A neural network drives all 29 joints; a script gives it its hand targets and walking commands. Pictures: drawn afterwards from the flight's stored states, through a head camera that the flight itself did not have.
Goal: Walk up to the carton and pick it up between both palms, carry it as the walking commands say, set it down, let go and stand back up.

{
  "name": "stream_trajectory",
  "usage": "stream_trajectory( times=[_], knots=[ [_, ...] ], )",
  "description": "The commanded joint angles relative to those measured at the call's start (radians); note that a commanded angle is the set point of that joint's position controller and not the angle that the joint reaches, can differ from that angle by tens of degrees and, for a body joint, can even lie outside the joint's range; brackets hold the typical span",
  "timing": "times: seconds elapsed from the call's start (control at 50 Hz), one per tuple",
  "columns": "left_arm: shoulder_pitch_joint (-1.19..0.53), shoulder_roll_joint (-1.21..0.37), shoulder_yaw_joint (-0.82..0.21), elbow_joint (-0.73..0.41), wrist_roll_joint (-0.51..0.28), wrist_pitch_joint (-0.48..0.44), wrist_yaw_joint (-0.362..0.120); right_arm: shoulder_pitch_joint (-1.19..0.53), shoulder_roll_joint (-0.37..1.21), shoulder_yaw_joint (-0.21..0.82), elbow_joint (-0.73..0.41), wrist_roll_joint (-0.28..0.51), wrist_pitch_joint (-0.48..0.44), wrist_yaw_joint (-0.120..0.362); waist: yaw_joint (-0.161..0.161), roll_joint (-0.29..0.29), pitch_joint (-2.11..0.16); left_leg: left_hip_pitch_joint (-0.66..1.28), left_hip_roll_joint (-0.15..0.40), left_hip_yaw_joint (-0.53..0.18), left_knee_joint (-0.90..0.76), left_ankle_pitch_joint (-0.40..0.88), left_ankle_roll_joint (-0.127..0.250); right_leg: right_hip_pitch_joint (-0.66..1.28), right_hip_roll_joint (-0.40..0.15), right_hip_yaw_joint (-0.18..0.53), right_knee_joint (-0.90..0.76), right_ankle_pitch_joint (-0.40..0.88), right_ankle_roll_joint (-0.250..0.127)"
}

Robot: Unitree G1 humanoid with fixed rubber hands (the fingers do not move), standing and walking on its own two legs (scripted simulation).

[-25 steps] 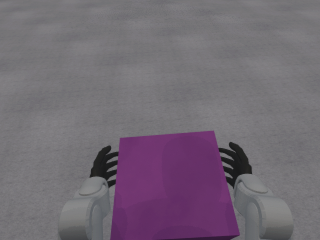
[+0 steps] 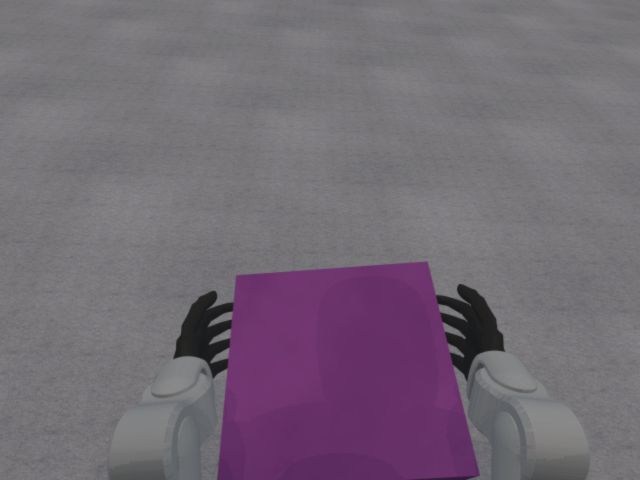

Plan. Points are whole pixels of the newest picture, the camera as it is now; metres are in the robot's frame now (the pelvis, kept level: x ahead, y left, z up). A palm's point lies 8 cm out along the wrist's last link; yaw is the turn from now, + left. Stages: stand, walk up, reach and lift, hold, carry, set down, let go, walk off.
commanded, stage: carry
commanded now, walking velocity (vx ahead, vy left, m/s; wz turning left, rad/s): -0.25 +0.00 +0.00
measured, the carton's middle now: (340, 392) +0.23 +0.00 +0.01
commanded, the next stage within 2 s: none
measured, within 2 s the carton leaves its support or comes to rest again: neither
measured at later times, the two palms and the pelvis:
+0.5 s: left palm out of the picture +0.05 +0.10 +0.10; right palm out of the picture +0.06 -0.20 +0.10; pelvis -0.18 -0.04 +0.00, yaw -1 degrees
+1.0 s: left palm out of the picture -0.13 +0.07 +0.09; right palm out of the picture -0.14 -0.23 +0.09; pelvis -0.37 -0.06 -0.01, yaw -2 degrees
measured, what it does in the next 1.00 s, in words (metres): walks backwards: right foot, then left foot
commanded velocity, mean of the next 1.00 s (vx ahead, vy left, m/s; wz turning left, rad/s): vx -0.23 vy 0.00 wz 0.00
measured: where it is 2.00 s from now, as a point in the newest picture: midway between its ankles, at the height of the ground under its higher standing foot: outside the picture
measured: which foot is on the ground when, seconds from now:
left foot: down 0.00-0.20, up 0.22-0.56, down 0.58-0.96, up 0.98-1.00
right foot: up 0.00-0.18, down 0.20-0.58, up 0.60-0.94, down 0.96-1.00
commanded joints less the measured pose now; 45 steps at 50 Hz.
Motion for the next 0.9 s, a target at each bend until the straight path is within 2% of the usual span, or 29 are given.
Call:
stream_trajectory(
  times=[0.0,0.06,0.1,0.14,0.16,0.18,0.2,0.22,0.24,0.26,0.28,0.3,0.34,0.38,0.44,0.48,0.5,0.52,0.54,0.56,0.58,0.6,0.62,0.64,0.68,0.72,0.76,0.82,0.88],
  knots=[
    [-0.404,-0.721,-0.638,-0.093,-0.299,-0.025,-0.113,-0.311,0.722,0.556,-0.038,0.257,0.019,0.129,-0.019,0.198,-0.145,0.112,0.238,-0.185,-0.169,0.225,0.09,0.046,0.003,-0.021,-0.136,-0.052,0.009],
    [-0.382,-0.704,-0.617,-0.058,-0.28,-0.012,-0.108,-0.299,0.713,0.559,-0.019,0.254,0.029,0.125,-0.03,0.237,-0.166,0.142,0.26,-0.239,-0.175,0.232,0.103,0.102,0.004,-0.065,-0.309,-0.08,0.005],
    [-0.372,-0.704,-0.603,-0.041,-0.273,-0.009,-0.111,-0.307,0.719,0.571,-0.017,0.257,0.032,0.123,-0.036,0.239,-0.189,0.152,0.268,-0.259,-0.165,0.248,0.099,0.146,0.007,-0.072,-0.43,-0.071,-0.006],
    [-0.353,-0.712,-0.588,-0.023,-0.265,-0.011,-0.117,-0.326,0.727,0.587,-0.018,0.264,0.033,0.121,-0.017,0.198,-0.221,0.12,0.237,-0.23,-0.126,0.18,0.063,0.249,0.0,-0.08,-0.668,0.058,-0.019],
    [-0.35,-0.707,-0.576,-0.016,-0.261,-0.012,-0.121,-0.325,0.726,0.591,-0.012,0.263,0.033,0.12,-0.016,0.148,-0.21,0.068,0.196,-0.195,-0.083,0.106,0.026,0.302,-0.041,-0.04,-0.79,0.113,-0.027],
    [-0.353,-0.694,-0.565,-0.012,-0.255,-0.013,-0.127,-0.323,0.728,0.592,-0.006,0.259,0.032,0.118,-0.021,0.015,-0.191,-0.046,0.132,-0.13,0.012,-0.001,-0.001,0.375,-0.149,0.08,-0.846,0.149,-0.032],
    [-0.372,-0.694,-0.564,-0.012,-0.258,-0.024,-0.131,-0.336,0.733,0.605,-0.031,0.258,0.031,0.122,-0.014,-0.272,-0.165,-0.245,-0.002,-0.008,0.162,-0.226,-0.058,0.39,-0.384,0.338,-0.851,0.468,-0.136],
    [-0.396,-0.741,-0.573,-0.053,-0.276,-0.038,-0.134,-0.39,0.768,0.629,-0.06,0.278,0.026,0.127,0.001,-0.279,-0.134,-0.276,-0.045,-0.029,0.441,-0.393,-0.057,0.305,-0.458,0.317,-0.811,0.731,-0.214],
    [-0.405,-0.755,-0.563,-0.076,-0.279,-0.045,-0.14,-0.418,0.825,0.655,-0.054,0.301,0.02,0.131,-0.003,-0.165,-0.134,-0.245,-0.065,-0.116,0.613,-0.363,-0.049,0.277,-0.403,0.223,-0.777,0.728,-0.21],
    [-0.402,-0.757,-0.559,-0.083,-0.269,-0.053,-0.143,-0.449,0.847,0.673,-0.055,0.321,0.013,0.134,-0.006,-0.114,-0.131,-0.235,-0.067,-0.128,0.696,-0.308,-0.045,0.25,-0.344,0.132,-0.76,0.59,-0.181],
    [-0.401,-0.755,-0.555,-0.084,-0.264,-0.058,-0.145,-0.445,0.849,0.674,-0.05,0.322,0.008,0.135,-0.009,-0.122,-0.123,-0.246,-0.057,-0.119,0.737,-0.251,-0.051,0.25,-0.299,0.086,-0.754,0.481,-0.165],
    [-0.391,-0.744,-0.549,-0.089,-0.261,-0.06,-0.146,-0.433,0.84,0.672,-0.051,0.317,0.006,0.132,-0.01,-0.129,-0.125,-0.25,-0.052,-0.097,0.762,-0.205,-0.064,0.27,-0.273,0.059,-0.735,0.464,-0.162],
    [-0.37,-0.711,-0.539,-0.09,-0.257,-0.055,-0.143,-0.406,0.807,0.654,-0.045,0.301,0.012,0.121,-0.005,-0.144,-0.147,-0.249,-0.054,-0.061,0.714,-0.209,-0.076,0.311,-0.267,0.083,-0.726,0.483,-0.163],
    [-0.352,-0.69,-0.538,-0.09,-0.257,-0.048,-0.138,-0.374,0.789,0.644,-0.044,0.286,0.019,0.111,-0.003,-0.167,-0.168,-0.229,-0.047,-0.034,0.531,-0.256,-0.068,0.371,-0.268,0.123,-0.729,0.524,-0.16],
    [-0.341,-0.666,-0.546,-0.096,-0.264,-0.037,-0.134,-0.336,0.763,0.627,-0.046,0.269,0.033,0.102,0.005,-0.219,-0.202,-0.15,-0.063,0.014,0.308,-0.311,-0.057,0.43,-0.291,0.186,-0.733,0.645,-0.177],
    [-0.334,-0.659,-0.56,-0.091,-0.267,-0.03,-0.131,-0.307,0.746,0.609,-0.033,0.257,0.04,0.1,0.004,-0.208,-0.227,-0.086,-0.073,0.031,0.164,-0.277,-0.055,0.444,-0.296,0.204,-0.718,0.675,-0.171],
    [-0.34,-0.662,-0.572,-0.092,-0.271,-0.028,-0.13,-0.295,0.744,0.602,-0.028,0.254,0.042,0.101,-0.005,-0.185,-0.239,-0.032,-0.072,0.046,0.049,-0.212,-0.056,0.438,-0.284,0.192,-0.7,0.658,-0.153],
    [-0.342,-0.664,-0.581,-0.091,-0.274,-0.026,-0.129,-0.294,0.742,0.597,-0.03,0.253,0.043,0.103,-0.011,-0.15,-0.248,0.052,-0.049,0.056,-0.096,-0.107,-0.058,0.406,-0.263,0.165,-0.675,0.615,-0.122],
    [-0.348,-0.666,-0.587,-0.089,-0.272,-0.024,-0.126,-0.296,0.739,0.588,-0.025,0.252,0.043,0.106,-0.006,-0.109,-0.244,0.14,0.012,0.0,-0.17,-0.055,-0.052,0.326,-0.231,0.141,-0.628,0.535,-0.082],
    [-0.342,-0.67,-0.589,-0.079,-0.266,-0.022,-0.122,-0.289,0.728,0.581,-0.021,0.251,0.043,0.109,-0.005,-0.011,-0.244,0.239,0.139,-0.122,-0.199,0.077,-0.022,0.203,-0.173,0.095,-0.547,0.371,-0.046],
    [-0.373,-0.698,-0.611,-0.106,-0.284,-0.021,-0.128,-0.291,0.73,0.566,-0.006,0.24,0.038,0.115,-0.022,0.248,-0.191,0.208,0.319,-0.32,-0.178,0.353,0.079,0.013,-0.063,-0.024,-0.434,0.087,-0.004],
    [-0.446,-0.727,-0.625,-0.125,-0.295,-0.027,-0.132,-0.335,0.763,0.579,-0.043,0.258,0.03,0.124,-0.039,0.28,-0.164,0.104,0.397,-0.302,-0.185,0.528,0.161,0.011,-0.042,-0.06,-0.157,-0.131,0.001],
    [-0.455,-0.756,-0.628,-0.127,-0.301,-0.031,-0.137,-0.335,0.777,0.579,-0.049,0.263,0.026,0.132,-0.036,0.185,-0.164,0.062,0.379,-0.269,-0.175,0.508,0.187,0.006,-0.038,0.016,0.002,-0.141,-0.004],
    [-0.464,-0.782,-0.643,-0.137,-0.318,-0.037,-0.141,-0.329,0.793,0.576,-0.049,0.263,0.019,0.138,-0.028,0.128,-0.155,0.046,0.336,-0.217,-0.166,0.436,0.174,-0.006,-0.043,0.043,0.095,-0.09,-0.007],
    [-0.452,-0.783,-0.65,-0.131,-0.328,-0.038,-0.137,-0.323,0.791,0.564,-0.037,0.265,0.014,0.138,-0.02,0.142,-0.147,0.074,0.266,-0.151,-0.139,0.378,0.143,-0.04,-0.039,0.048,0.132,-0.004,-0.002],
    [-0.432,-0.753,-0.645,-0.11,-0.317,-0.033,-0.127,-0.317,0.759,0.554,-0.034,0.259,0.015,0.132,-0.017,0.162,-0.152,0.109,0.231,-0.146,-0.135,0.309,0.107,-0.015,-0.021,0.026,0.028,-0.012,0.007],
    [-0.418,-0.73,-0.642,-0.097,-0.305,-0.028,-0.118,-0.315,0.734,0.55,-0.033,0.255,0.019,0.129,-0.019,0.191,-0.156,0.132,0.237,-0.18,-0.151,0.273,0.097,0.028,-0.005,-0.017,-0.118,-0.054,0.01],
    [-0.395,-0.711,-0.623,-0.065,-0.284,-0.015,-0.111,-0.302,0.722,0.552,-0.015,0.252,0.029,0.125,-0.028,0.233,-0.173,0.152,0.256,-0.232,-0.167,0.249,0.106,0.091,-0.002,-0.064,-0.292,-0.079,0.006],
    [-0.375,-0.711,-0.599,-0.037,-0.271,-0.01,-0.115,-0.319,0.73,0.572,-0.014,0.258,0.034,0.123,-0.028,0.223,-0.209,0.158,0.257,-0.25,-0.146,0.251,0.095,0.168,0.001,-0.073,-0.493,-0.041,-0.011]
  ],
)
